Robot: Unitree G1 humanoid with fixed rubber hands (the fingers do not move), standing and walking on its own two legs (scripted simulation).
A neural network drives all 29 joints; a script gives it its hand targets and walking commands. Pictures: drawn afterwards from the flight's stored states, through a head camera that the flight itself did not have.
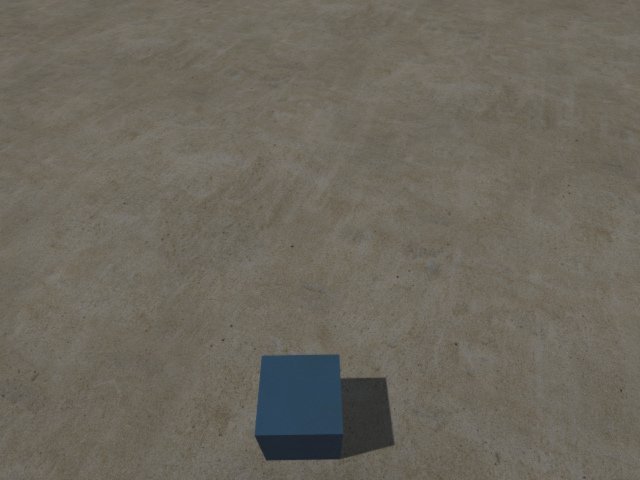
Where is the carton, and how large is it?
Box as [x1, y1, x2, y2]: [255, 354, 342, 459]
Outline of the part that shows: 338,354 262,356 255,425 255,437 266,459 339,458 342,439 342,418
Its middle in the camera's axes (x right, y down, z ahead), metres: -0.05 +0.47 +1.08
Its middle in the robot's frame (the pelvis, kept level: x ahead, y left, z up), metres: +0.42 +0.06 -0.64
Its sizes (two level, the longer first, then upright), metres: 0.210 0.200 0.250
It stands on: the floor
